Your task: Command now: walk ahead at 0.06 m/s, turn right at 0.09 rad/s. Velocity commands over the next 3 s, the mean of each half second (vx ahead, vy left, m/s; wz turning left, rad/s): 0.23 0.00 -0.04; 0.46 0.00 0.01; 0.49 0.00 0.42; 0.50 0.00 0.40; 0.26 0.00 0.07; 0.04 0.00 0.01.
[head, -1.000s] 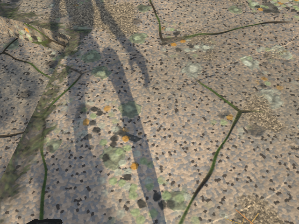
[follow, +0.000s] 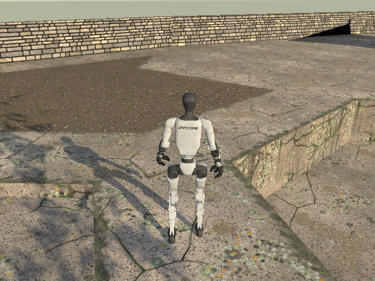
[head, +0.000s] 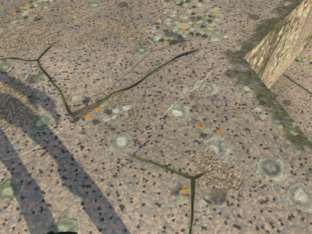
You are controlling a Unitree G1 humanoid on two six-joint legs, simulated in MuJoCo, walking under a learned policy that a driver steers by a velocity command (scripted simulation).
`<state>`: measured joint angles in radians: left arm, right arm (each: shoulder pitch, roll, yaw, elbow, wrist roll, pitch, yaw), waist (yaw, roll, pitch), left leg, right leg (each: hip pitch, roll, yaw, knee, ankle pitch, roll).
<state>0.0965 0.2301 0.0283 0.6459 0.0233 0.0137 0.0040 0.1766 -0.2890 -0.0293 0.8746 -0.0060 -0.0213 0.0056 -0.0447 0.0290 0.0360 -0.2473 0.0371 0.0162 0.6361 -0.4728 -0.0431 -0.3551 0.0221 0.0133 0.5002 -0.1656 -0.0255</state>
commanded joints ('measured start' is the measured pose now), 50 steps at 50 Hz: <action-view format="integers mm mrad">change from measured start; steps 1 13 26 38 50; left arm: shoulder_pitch -44 45 6 159 325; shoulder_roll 153 131 82 130 179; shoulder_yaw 39 51 39 46 58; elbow -44 30 2 112 230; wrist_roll -3 -32 -54 -21 -33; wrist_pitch -14 -31 -101 -124 -96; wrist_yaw -2 5 -68 -28 5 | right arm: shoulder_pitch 59 63 131 115 -279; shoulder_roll -92 -78 -191 -72 -28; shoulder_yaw -16 -13 -58 -43 -14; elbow -23 29 33 -17 -156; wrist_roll -7 11 27 25 28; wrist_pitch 24 -36 -22 -58 -71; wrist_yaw -16 -15 -16 -8 40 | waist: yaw -9 30 50 24 123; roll -175 -68 150 -99 -64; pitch -159 16 3 1 70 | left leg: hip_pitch -29 -97 107 -379 -436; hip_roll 32 13 195 120 44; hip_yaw -40 -17 -130 -89 -18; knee -46 -140 -378 479 -94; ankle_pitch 93 -41 643 270 594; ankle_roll -21 100 184 79 66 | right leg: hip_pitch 175 68 20 213 392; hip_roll -235 -101 7 -230 -250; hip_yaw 251 179 -130 230 6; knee -133 -86 148 -379 -383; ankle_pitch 293 -439 21 23 199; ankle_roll -156 -107 -25 -193 -160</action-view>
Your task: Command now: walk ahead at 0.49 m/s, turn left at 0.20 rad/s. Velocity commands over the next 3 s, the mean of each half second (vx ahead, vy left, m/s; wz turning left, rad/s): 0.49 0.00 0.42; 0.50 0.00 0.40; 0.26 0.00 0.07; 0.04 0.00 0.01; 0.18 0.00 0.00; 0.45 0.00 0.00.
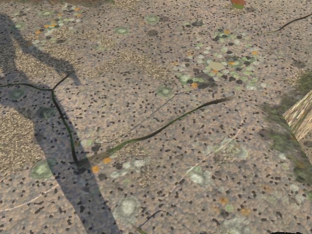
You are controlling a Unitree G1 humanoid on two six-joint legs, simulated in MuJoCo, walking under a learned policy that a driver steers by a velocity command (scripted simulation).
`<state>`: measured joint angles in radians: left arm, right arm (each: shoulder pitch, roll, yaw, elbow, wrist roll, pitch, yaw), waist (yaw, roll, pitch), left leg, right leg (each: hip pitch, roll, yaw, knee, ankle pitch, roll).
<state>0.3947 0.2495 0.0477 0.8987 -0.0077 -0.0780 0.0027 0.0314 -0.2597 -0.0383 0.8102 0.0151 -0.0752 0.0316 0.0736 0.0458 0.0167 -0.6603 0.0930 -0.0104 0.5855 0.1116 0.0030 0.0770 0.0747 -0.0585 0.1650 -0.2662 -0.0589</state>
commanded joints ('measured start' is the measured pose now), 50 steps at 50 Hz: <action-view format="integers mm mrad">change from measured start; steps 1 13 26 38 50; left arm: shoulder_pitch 29 -142 -442 -167 -33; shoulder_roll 161 165 128 109 210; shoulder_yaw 41 29 17 25 46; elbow -15 -140 -256 -157 -40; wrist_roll -2 11 0 23 -19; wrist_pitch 1 -63 -48 -37 -12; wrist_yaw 8 8 -12 -15 -13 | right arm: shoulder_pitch -145 159 334 266 -41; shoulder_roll -62 -128 -176 -110 -63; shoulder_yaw -5 -51 -70 -48 -12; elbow -102 -73 -47 -139 -244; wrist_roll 10 -21 14 9 6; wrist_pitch -18 -12 21 27 4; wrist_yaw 23 0 -50 -38 2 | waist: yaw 2 -73 -144 -50 10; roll -83 -30 37 -157 -120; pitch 87 -65 -10 -17 43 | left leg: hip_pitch -30 573 473 -16 64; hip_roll -19 94 23 -13 -30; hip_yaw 8 -407 -342 -117 5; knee -57 -370 -286 561 2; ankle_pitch -26 -185 -244 -432 -129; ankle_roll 37 288 195 14 18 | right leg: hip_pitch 3 -702 -542 -158 -109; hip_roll -317 -185 -86 -311 -317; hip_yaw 66 164 151 343 122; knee -25 993 320 45 -4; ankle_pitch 339 -36 337 121 344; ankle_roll -119 37 109 -117 -122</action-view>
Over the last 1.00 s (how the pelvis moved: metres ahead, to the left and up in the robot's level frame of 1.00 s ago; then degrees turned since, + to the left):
0.36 -0.04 0.01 1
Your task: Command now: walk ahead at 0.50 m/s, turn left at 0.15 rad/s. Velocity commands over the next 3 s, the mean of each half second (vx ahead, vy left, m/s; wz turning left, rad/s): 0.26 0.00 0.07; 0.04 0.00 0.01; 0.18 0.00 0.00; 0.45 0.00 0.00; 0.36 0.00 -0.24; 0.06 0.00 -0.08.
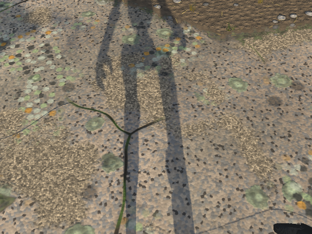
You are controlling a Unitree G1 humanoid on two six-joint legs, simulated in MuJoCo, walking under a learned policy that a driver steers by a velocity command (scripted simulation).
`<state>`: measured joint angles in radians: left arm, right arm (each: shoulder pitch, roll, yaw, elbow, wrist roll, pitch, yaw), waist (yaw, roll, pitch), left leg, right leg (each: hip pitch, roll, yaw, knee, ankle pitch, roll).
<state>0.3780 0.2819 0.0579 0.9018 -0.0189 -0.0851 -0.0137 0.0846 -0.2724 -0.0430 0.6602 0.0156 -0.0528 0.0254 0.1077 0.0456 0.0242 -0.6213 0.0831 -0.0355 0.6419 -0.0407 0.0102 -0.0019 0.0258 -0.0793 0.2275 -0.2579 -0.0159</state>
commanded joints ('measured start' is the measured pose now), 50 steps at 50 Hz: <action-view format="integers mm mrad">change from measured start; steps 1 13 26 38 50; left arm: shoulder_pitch -8 -39 -211 -280 -298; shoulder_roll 182 96 152 89 76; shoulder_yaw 37 4 11 -3 -2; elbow -33 -41 -74 26 106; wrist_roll -11 13 46 21 21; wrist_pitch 1 38 79 67 85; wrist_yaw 5 27 45 36 43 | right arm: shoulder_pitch -109 69 134 125 127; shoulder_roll -58 -87 -58 -80 -78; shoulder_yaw -10 -25 0 -9 -6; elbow -103 8 162 244 330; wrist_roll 6 -33 -40 -23 -23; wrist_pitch -20 -18 5 48 57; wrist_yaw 12 2 -20 -51 -60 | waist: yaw -29 -69 -109 -110 -111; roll -125 26 -78 -76 -45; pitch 40 -139 -79 -77 -39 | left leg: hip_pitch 27 468 293 447 449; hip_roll -25 156 -8 -46 -41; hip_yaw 31 -135 -32 28 34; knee -75 -328 -264 -235 -249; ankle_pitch -3 584 -195 -3 -41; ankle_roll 23 241 73 20 11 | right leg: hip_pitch -1 -467 -85 -149 -153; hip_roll -283 -133 -183 -104 -78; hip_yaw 146 137 202 148 127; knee -52 855 187 231 214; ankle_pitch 357 -151 428 373 299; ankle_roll -158 69 -10 -21 -19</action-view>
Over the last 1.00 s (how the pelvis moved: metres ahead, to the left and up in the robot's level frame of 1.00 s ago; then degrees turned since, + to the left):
0.57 0.09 0.00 27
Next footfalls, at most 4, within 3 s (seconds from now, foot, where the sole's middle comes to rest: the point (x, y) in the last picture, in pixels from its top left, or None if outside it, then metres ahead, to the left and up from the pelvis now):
0.12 left None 0.24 0.13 -0.78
0.50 right None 0.29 -0.10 -0.78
1.90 left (155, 185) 0.68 0.12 -0.78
2.42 right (207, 140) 0.95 -0.11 -0.78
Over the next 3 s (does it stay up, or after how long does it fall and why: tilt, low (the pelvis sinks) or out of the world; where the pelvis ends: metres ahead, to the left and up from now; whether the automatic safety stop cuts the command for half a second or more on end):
stays up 0.90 0.00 -0.01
